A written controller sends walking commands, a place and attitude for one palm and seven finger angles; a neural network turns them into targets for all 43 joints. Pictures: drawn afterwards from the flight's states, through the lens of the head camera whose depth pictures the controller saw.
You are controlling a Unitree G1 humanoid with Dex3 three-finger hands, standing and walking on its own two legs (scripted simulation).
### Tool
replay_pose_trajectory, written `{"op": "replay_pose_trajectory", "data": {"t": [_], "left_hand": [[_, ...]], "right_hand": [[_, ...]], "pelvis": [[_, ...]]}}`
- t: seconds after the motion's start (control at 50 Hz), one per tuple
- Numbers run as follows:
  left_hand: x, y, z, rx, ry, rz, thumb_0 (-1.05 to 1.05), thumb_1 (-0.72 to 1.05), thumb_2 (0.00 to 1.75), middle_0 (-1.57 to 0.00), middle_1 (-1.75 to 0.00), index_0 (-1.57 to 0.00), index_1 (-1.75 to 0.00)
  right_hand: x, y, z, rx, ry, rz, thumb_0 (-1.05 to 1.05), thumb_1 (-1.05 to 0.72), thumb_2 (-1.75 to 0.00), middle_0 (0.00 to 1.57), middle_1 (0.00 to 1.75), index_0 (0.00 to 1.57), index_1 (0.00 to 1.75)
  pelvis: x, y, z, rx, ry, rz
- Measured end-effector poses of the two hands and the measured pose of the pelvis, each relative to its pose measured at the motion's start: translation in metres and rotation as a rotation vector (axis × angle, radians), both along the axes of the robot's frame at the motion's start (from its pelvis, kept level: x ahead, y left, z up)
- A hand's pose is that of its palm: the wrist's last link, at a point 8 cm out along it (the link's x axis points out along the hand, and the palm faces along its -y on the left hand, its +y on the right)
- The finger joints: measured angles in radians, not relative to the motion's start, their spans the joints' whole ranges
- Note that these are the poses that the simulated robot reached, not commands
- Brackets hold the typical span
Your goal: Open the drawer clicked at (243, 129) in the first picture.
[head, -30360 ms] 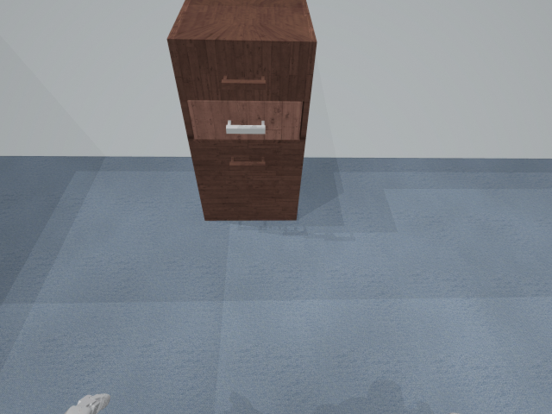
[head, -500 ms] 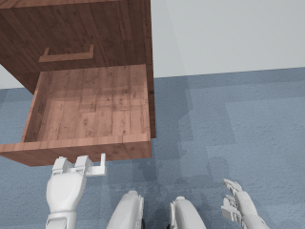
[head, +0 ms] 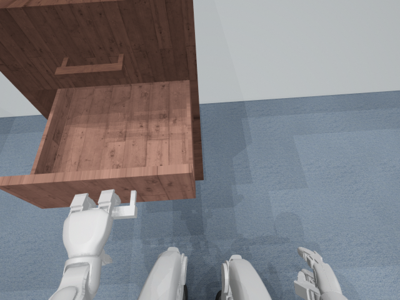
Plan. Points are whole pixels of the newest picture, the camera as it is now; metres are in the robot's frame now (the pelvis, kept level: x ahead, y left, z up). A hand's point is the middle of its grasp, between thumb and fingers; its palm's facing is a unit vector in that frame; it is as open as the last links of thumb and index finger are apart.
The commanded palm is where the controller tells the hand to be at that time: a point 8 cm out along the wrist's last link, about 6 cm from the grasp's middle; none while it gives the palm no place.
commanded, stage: lift the hand off the handle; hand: left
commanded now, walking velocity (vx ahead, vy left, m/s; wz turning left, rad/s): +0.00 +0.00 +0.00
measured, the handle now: (105, 205) +0.31 +0.24 -0.06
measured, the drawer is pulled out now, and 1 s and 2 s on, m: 0.25 0.25 0.25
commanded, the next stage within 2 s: none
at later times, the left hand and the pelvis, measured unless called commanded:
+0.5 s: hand (101, 229) +0.26 +0.24 -0.08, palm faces -0.05 -0.05 -1.00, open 13.7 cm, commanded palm +0.25 +0.25 -0.02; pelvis -0.01 +0.01 +0.00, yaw +0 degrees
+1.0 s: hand (95, 227) +0.26 +0.24 -0.06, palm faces -0.09 -0.10 -0.99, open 13.3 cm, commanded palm +0.25 +0.25 +0.02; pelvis +0.01 +0.02 +0.03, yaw -1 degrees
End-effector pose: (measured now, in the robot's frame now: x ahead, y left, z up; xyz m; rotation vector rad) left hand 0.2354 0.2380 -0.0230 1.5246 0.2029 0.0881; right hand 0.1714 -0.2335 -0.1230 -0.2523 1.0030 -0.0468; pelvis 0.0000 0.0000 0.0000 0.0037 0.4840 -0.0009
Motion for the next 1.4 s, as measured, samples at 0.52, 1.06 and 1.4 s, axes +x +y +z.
{"op": "replay_pose_trajectory", "data": {"t": [0.52, 1.06, 1.4], "left_hand": [[0.005, 0.002, -0.001, -0.007, -0.018, -0.017, 0.0, -0.49, 0.3, -0.35, -1.22, -0.34, -1.23], [0.008, 0.008, 0.029, -0.055, 0.015, -0.041, 0.0, -0.49, 0.3, -0.38, -1.19, -0.43, -1.22], [0.004, 0.019, 0.073, -0.036, -0.016, 0.029, 0.0, -0.49, 0.3, -0.33, -1.2, -0.39, -1.21]], "right_hand": [[-0.009, 0.015, -0.003, 0.016, 0.01, -0.015, 0.01, -0.9, -0.9, 0.2, 0.3, 0.21, 0.3], [0.002, 0.017, 0.051, -0.036, -0.019, -0.047, 0.01, -0.9, -0.9, 0.2, 0.3, 0.21, 0.3], [0.02, 0.034, 0.079, 0.012, -0.071, -0.013, 0.01, -0.9, -0.9, 0.2, 0.3, 0.21, 0.3]], "pelvis": [[-0.009, 0.01, 0.001, -0.016, -0.01, 0.008], [0.009, 0.026, 0.038, -0.037, -0.057, 0.004], [0.016, 0.032, 0.062, -0.038, -0.117, 0.018]]}}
